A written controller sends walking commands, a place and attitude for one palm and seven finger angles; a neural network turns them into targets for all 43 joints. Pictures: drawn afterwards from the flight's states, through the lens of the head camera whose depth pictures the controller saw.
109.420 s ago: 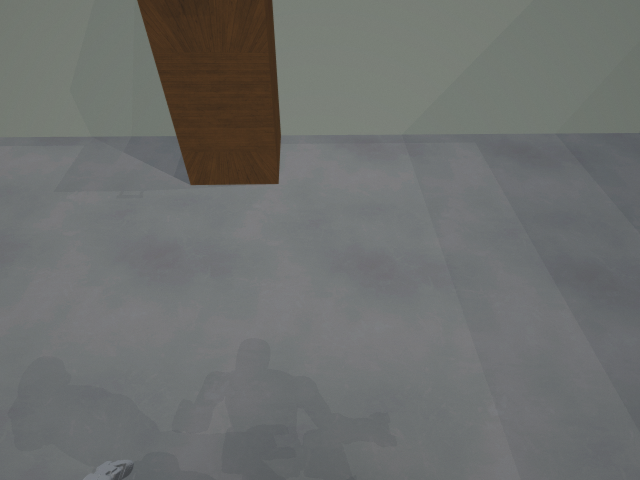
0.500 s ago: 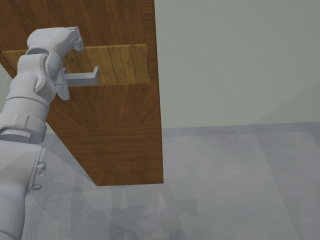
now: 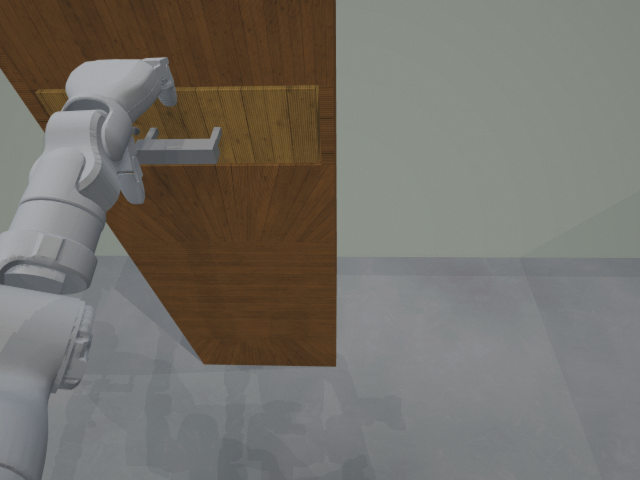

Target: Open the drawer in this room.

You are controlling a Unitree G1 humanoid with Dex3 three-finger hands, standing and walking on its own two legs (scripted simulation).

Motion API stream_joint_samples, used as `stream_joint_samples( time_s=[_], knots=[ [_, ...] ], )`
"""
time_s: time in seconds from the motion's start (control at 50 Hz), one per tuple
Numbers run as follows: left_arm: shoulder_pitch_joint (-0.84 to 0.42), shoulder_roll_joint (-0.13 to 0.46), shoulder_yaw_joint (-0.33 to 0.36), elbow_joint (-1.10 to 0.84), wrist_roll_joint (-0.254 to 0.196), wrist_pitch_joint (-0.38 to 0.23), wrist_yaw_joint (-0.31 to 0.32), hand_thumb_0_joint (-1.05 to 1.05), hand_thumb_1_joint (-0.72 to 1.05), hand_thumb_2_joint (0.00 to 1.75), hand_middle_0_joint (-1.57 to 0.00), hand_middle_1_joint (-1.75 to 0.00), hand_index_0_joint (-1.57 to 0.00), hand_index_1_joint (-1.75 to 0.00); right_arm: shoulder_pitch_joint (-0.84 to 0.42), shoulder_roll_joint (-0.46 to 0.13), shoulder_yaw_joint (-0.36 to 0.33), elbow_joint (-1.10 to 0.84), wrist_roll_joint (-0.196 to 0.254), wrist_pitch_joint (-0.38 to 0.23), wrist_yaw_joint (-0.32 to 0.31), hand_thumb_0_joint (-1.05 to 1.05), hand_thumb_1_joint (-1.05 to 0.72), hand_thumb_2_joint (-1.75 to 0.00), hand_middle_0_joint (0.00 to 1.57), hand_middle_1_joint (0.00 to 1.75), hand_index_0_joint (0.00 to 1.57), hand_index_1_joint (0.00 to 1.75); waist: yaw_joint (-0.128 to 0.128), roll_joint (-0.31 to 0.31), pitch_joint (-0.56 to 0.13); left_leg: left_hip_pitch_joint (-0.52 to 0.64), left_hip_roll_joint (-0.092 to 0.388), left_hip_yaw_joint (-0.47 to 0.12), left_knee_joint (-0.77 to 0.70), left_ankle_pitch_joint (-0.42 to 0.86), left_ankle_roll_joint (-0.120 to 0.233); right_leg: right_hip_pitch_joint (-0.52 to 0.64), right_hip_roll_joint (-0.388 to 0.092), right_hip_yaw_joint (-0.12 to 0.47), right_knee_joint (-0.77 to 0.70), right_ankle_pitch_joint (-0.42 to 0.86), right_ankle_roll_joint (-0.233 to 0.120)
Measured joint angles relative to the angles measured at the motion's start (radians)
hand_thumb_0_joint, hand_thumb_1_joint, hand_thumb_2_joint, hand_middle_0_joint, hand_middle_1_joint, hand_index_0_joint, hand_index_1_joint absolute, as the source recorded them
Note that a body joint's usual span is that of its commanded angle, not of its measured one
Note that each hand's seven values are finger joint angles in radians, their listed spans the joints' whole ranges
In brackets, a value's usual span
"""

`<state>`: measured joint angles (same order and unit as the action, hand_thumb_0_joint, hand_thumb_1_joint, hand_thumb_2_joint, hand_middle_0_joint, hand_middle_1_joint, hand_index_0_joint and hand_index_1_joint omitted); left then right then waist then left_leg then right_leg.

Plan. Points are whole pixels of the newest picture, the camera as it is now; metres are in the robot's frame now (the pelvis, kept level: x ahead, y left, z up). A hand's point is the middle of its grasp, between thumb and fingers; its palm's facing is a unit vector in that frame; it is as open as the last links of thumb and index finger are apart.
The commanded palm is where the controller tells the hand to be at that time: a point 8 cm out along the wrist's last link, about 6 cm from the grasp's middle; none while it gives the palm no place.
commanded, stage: move the hooked fingers above the handle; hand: left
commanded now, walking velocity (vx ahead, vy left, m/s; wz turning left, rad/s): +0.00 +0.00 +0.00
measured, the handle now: (181, 142) +0.54 +0.21 +0.14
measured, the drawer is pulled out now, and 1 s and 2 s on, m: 0.00 0.00 0.00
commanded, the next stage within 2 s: none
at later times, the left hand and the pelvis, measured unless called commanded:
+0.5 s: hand (146, 122) +0.49 +0.22 +0.21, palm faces -0.02 -0.01 -1.00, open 13.4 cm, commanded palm +0.46 +0.23 +0.26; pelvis +0.00 -0.01 +0.00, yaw -3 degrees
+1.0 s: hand (183, 103) +0.50 +0.17 +0.23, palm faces +0.10 -0.03 -0.99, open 13.3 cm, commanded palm +0.47 +0.23 +0.26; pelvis +0.00 +0.00 +0.00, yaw -2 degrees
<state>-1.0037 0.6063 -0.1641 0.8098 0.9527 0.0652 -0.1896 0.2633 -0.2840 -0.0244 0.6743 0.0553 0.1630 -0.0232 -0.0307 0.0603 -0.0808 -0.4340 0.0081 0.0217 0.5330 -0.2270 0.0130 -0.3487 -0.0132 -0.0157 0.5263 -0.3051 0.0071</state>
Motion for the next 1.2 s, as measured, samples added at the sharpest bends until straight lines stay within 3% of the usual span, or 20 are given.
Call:
stream_joint_samples(
  time_s=[0.1,0.2,0.26,0.3,0.36,0.42,0.5,0.58,0.66,0.72,0.78,0.84,0.92,0.98,1.1,1.2],
  knots=[
    [0.043,-0.050,-0.017,-0.057,-0.039,-0.103,-0.059,0.00,-0.49,0.30,-0.31,-1.20,-0.32,-1.20,-0.009,0.010,0.008,-0.011,0.000,-0.014,-0.022,0.01,-0.91,-0.90,0.20,0.30,0.21,0.30,-0.013,-0.011,0.015,0.016,-0.002,0.000,0.002,-0.004,0.000,0.014,-0.002,0.000,0.006,-0.007,-0.001],
    [0.054,-0.053,0.061,-0.080,-0.026,-0.208,0.029,0.00,-0.49,0.30,-0.32,-1.20,-0.33,-1.20,-0.018,0.019,0.014,-0.023,-0.010,-0.035,-0.029,0.01,-0.91,-0.90,0.20,0.30,0.21,0.30,-0.031,-0.012,0.025,0.005,0.006,0.013,0.010,-0.009,-0.002,-0.004,0.005,0.014,0.015,-0.006,-0.002],
    [0.018,-0.030,0.103,-0.034,-0.022,-0.207,0.088,0.00,-0.49,0.30,-0.37,-1.22,-0.33,-1.20,-0.015,0.022,0.019,-0.014,-0.011,-0.034,-0.026,0.01,-0.91,-0.90,0.20,0.30,0.21,0.30,-0.034,-0.006,0.024,-0.006,0.013,0.021,0.008,-0.008,-0.005,-0.019,0.011,0.022,0.013,-0.001,-0.004],
    [-0.005,-0.033,0.103,0.006,-0.003,-0.175,0.118,0.00,-0.49,0.30,-0.43,-1.26,-0.33,-1.20,-0.011,0.019,0.023,-0.001,-0.010,-0.025,-0.021,0.01,-0.91,-0.90,0.20,0.30,0.21,0.30,-0.030,0.000,0.017,-0.010,0.015,0.024,0.003,-0.005,-0.006,-0.024,0.013,0.026,0.008,0.003,-0.004],
    [-0.012,-0.036,0.113,0.035,0.019,-0.134,0.126,0.00,-0.49,0.30,-0.43,-1.26,-0.39,-1.25,-0.005,0.014,0.032,0.012,-0.005,-0.002,-0.019,0.01,-0.91,-0.90,0.20,0.30,0.21,0.30,-0.030,0.009,0.005,-0.004,0.019,0.031,-0.009,0.000,-0.007,-0.024,0.017,0.033,0.000,0.009,-0.004],
    [-0.015,-0.021,0.124,0.080,0.037,-0.073,0.110,0.00,-0.49,0.30,-0.41,-1.25,-0.40,-1.26,-0.001,0.011,0.035,0.011,0.003,0.014,-0.026,0.01,-0.91,-0.90,0.20,0.30,0.21,0.30,-0.039,0.015,0.000,0.011,0.021,0.037,-0.021,0.004,-0.009,-0.016,0.018,0.039,-0.003,0.011,-0.006],
    [-0.001,0.041,0.133,0.142,0.048,-0.024,0.053,0.00,-0.49,0.30,-0.37,-1.23,-0.38,-1.25,0.010,0.005,0.037,-0.006,0.014,0.017,-0.043,0.01,-0.91,-0.90,0.20,0.30,0.21,0.30,-0.053,0.013,0.006,0.028,0.023,0.038,-0.030,0.007,-0.011,-0.003,0.021,0.040,-0.004,0.009,-0.009],
    [0.040,0.084,0.091,0.097,0.036,-0.063,-0.026,0.00,-0.49,0.30,-0.34,-1.21,-0.35,-1.23,0.041,-0.004,0.018,-0.017,0.016,0.003,-0.057,0.01,-0.91,-0.90,0.20,0.30,0.21,0.30,-0.042,-0.003,0.018,0.031,0.023,0.021,-0.027,0.007,-0.012,0.012,0.022,0.023,-0.010,0.008,-0.013],
    [0.073,0.062,0.020,-0.046,-0.021,-0.159,-0.071,0.00,-0.49,0.30,-0.33,-1.21,-0.34,-1.21,0.063,-0.015,-0.011,0.001,0.009,-0.021,-0.064,0.01,-0.91,-0.90,0.20,0.30,0.21,0.30,-0.012,-0.019,0.032,0.026,0.016,-0.005,-0.012,0.002,-0.013,0.027,0.017,-0.004,-0.015,0.003,-0.015],
    [0.075,0.021,-0.007,-0.126,-0.067,-0.223,-0.057,0.00,-0.49,0.30,-0.32,-1.20,-0.33,-1.21,0.055,-0.025,-0.024,0.018,0.003,-0.043,-0.060,0.01,-0.91,-0.90,0.20,0.30,0.21,0.30,-0.002,-0.023,0.037,0.021,0.011,-0.016,-0.001,-0.004,-0.011,0.032,0.012,-0.014,-0.016,0.000,-0.012],
    [0.049,-0.014,0.013,-0.129,-0.075,-0.245,0.005,0.00,-0.49,0.30,-0.32,-1.20,-0.33,-1.20,0.023,-0.028,-0.020,0.025,0.000,-0.055,-0.045,0.01,-0.91,-0.90,0.20,0.30,0.20,0.30,-0.012,-0.023,0.033,0.009,0.008,-0.012,0.006,-0.007,-0.008,0.020,0.009,-0.011,-0.011,0.000,-0.008],
    [-0.001,-0.018,0.065,-0.053,-0.054,-0.206,0.081,0.00,-0.49,0.30,-0.33,-1.21,-0.33,-1.20,-0.013,-0.020,-0.001,0.020,-0.002,-0.055,-0.029,0.01,-0.91,-0.90,0.20,0.30,0.20,0.30,-0.031,-0.019,0.024,-0.008,0.010,0.002,0.006,-0.005,-0.006,-0.007,0.009,0.003,-0.004,0.003,-0.005],
    [-0.052,-0.049,0.072,0.019,-0.019,-0.150,0.118,0.00,-0.49,0.30,-0.46,-1.30,-0.36,-1.23,-0.025,-0.004,0.020,0.013,-0.004,-0.035,-0.013,0.01,-0.91,-0.90,0.20,0.30,0.20,0.30,-0.026,-0.003,0.005,-0.024,0.011,0.017,0.000,0.001,-0.004,-0.031,0.010,0.018,-0.002,0.010,-0.001],
    [-0.071,-0.065,0.072,0.067,0.024,-0.090,0.125,0.00,-0.49,0.30,-0.46,-1.29,-0.39,-1.28,-0.031,0.010,0.039,0.010,-0.001,-0.009,-0.011,0.01,-0.91,-0.90,0.20,0.30,0.21,0.30,-0.027,0.009,-0.007,-0.020,0.012,0.027,-0.006,0.005,-0.003,-0.036,0.010,0.029,0.002,0.012,0.001],
    [-0.059,-0.006,0.101,0.172,0.062,-0.007,0.067,0.00,-0.49,0.30,-0.39,-1.24,-0.39,-1.28,-0.018,0.032,0.063,-0.021,0.015,0.013,-0.040,0.01,-0.91,-0.90,0.20,0.30,0.21,0.30,-0.054,0.018,-0.004,0.013,0.016,0.043,-0.021,0.009,-0.004,-0.020,0.014,0.045,0.008,0.012,-0.001],
    [-0.023,0.068,0.076,0.182,0.051,-0.056,-0.025,0.00,-0.49,0.30,-0.34,-1.21,-0.35,-1.24,0.028,0.019,0.047,-0.032,0.021,-0.010,-0.062,0.01,-0.90,-0.90,0.20,0.30,0.21,0.30,-0.057,0.000,0.022,0.009,0.018,0.026,-0.012,0.010,-0.006,-0.014,0.016,0.028,0.010,0.009,-0.006]
  ],
)
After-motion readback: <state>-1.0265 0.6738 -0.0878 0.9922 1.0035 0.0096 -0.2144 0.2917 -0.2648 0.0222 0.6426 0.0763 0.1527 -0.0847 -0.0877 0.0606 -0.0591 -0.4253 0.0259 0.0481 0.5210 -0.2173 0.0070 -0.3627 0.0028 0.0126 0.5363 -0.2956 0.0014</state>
